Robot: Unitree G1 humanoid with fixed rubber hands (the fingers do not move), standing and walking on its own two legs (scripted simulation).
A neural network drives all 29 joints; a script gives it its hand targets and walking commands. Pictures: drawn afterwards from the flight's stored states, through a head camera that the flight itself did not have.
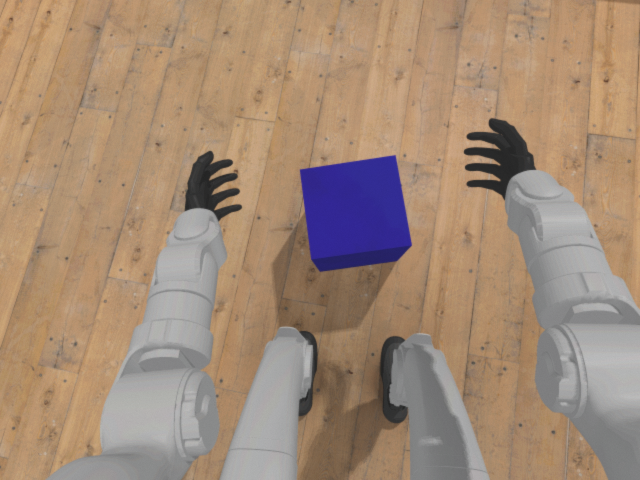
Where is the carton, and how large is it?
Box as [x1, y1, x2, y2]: [300, 155, 411, 271]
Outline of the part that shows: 395,155 300,169 311,259 320,271 397,260 411,245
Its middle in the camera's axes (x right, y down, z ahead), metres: +0.08 -0.04 +0.94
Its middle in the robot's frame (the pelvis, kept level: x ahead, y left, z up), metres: +0.51 +0.01 -0.54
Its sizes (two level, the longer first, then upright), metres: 0.210 0.200 0.250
